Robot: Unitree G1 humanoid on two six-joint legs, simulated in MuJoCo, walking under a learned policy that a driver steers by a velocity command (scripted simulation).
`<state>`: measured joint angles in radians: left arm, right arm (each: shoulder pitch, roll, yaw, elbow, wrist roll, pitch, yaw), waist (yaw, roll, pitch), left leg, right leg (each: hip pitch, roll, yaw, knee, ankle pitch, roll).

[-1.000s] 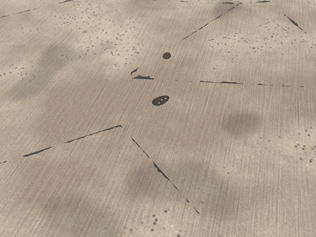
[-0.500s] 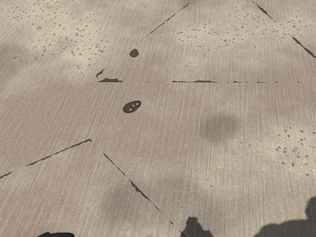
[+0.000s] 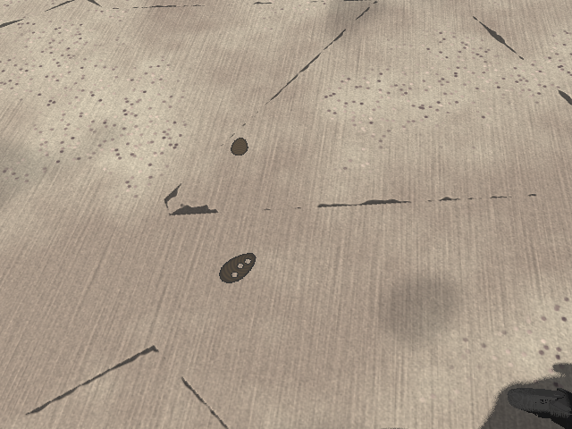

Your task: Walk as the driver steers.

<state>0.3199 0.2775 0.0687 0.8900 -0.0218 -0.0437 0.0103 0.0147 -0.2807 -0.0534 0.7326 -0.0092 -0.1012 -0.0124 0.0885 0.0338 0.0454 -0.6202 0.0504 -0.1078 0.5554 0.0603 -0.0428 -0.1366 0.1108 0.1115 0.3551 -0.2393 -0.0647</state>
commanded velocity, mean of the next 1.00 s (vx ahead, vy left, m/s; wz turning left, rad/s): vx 0.06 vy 0.00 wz -0.47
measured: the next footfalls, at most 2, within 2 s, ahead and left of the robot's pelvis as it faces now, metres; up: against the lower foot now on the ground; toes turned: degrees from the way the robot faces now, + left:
left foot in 0.08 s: +0.24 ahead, +0.12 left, +0.00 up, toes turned -8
right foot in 0.52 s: +0.13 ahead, -0.11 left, +0.00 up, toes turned -22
